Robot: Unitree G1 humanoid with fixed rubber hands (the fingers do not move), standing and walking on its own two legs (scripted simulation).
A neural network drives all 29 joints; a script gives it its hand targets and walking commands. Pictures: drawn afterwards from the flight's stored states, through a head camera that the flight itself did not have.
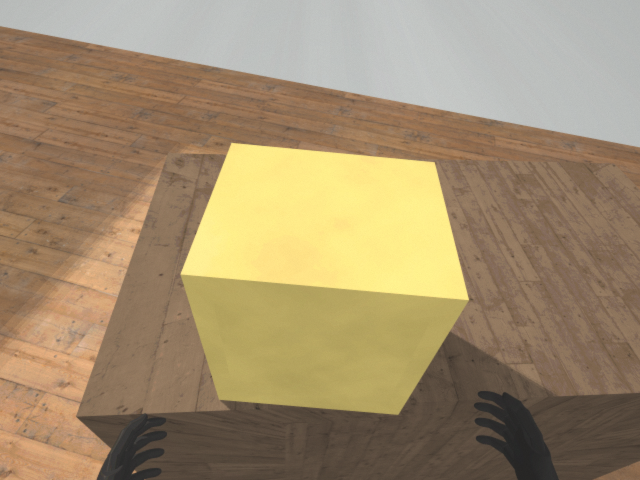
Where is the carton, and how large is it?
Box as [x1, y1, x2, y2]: [180, 143, 468, 414]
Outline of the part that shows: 231,143 180,274 219,399 398,414 468,300 434,162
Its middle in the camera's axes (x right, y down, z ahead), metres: +0.00 +0.06 +0.50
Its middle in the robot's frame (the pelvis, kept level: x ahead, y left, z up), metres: +0.34 +0.04 +0.07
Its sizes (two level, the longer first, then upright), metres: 0.245 0.200 0.275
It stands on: a pedestal, 0.72 m high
